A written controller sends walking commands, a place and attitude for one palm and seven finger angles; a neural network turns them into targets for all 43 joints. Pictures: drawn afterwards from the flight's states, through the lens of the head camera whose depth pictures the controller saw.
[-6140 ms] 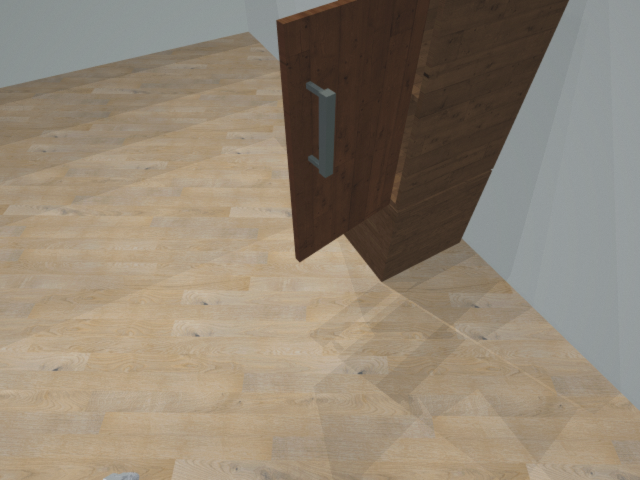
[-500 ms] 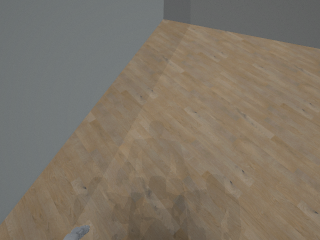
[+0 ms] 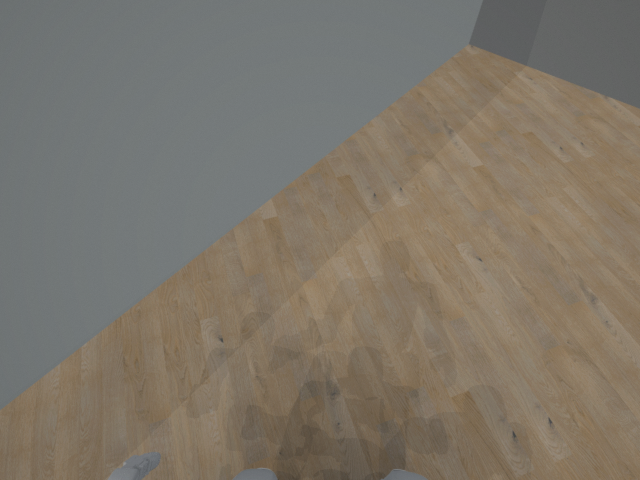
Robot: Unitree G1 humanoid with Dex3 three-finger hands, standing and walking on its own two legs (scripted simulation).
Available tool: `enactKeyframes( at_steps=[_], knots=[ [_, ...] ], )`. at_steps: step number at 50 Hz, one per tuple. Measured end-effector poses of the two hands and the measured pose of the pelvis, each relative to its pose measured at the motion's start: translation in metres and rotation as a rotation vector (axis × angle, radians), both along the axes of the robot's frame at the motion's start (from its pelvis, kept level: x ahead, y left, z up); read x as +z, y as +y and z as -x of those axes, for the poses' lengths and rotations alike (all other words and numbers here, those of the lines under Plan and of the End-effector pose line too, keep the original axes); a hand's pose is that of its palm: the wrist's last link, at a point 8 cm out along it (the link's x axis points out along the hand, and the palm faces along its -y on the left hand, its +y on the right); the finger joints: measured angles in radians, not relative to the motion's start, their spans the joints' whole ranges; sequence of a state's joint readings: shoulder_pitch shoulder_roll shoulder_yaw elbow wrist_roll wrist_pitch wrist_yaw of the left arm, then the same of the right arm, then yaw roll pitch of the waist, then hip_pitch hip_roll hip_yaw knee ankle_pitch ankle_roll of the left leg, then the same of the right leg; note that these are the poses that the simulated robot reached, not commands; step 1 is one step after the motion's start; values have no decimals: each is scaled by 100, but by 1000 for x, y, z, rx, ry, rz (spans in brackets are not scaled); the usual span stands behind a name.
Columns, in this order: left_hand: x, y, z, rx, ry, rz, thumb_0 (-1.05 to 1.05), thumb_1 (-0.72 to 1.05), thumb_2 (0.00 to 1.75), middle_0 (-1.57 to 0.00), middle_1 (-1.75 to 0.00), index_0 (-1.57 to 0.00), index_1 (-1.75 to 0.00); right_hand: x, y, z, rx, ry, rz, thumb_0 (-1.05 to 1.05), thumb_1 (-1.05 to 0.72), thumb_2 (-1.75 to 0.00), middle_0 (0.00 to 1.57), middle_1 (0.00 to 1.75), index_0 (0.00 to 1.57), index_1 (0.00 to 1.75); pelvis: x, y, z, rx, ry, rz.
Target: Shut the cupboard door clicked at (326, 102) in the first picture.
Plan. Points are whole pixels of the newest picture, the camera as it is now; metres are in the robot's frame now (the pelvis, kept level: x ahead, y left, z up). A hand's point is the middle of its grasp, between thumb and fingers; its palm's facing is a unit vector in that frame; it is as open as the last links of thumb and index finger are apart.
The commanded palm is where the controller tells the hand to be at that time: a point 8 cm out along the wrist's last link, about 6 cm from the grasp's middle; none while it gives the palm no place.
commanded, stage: walk to a spot facing it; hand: left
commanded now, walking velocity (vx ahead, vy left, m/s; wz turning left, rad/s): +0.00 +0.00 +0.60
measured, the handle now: out of the picture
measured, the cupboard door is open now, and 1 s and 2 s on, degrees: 100 100 100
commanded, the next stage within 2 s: none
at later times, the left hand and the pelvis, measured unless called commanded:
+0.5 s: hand out of the picture +0.04 +0.20 -0.16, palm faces +0.34 -0.91 -0.23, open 7.4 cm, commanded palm none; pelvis +0.01 -0.03 +0.00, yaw +19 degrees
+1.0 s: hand out of the picture -0.05 +0.18 -0.18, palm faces +0.60 -0.77 -0.22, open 7.4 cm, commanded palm none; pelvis +0.01 -0.03 +0.00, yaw +37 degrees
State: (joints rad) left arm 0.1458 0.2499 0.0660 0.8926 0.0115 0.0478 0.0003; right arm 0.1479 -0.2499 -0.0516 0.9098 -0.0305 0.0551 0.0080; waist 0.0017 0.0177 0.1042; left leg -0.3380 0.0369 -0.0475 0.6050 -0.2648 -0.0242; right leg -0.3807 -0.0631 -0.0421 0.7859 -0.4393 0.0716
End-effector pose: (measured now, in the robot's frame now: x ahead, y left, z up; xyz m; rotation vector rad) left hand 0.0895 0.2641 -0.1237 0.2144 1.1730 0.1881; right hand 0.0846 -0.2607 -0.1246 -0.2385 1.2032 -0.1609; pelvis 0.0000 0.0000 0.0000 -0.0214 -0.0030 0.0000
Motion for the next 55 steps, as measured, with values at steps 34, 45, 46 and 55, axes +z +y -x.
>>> enactKeyframes(
  at_steps=[34, 45, 46, 55],
  knots=[
    [4, -38, 92, 415, -45, -24, 0, 91, 90, -20, -30, -20, -30, -6, 1, -111, 390, 41, -8, 0, -90, -90, 21, 30, 20, 30, -2, -49, -18, 456, 1, -14],
    [-31, -50, 158, 577, 44, 89, 0, 90, 90, -21, -30, -20, -30, 8, 54, -147, 571, -37, 26, 0, -90, -90, 20, 30, 20, 30, -10, -31, -11, 589, 20, -12],
    [-31, -50, 162, 590, 57, 89, 1, 91, 90, -21, -30, -20, -30, 10, 57, -146, 586, -36, 28, 0, -90, -90, 20, 30, 20, 30, -8, -31, -11, 596, 20, -10],
    [-3, -44, 163, 686, 2, 30, 1, 91, 90, -20, -30, -20, -30, 10, 64, -144, 670, 41, 22, 0, -90, -90, 21, 30, 20, 30, 7, -42, -19, 705, 19, 15]
  ],
)
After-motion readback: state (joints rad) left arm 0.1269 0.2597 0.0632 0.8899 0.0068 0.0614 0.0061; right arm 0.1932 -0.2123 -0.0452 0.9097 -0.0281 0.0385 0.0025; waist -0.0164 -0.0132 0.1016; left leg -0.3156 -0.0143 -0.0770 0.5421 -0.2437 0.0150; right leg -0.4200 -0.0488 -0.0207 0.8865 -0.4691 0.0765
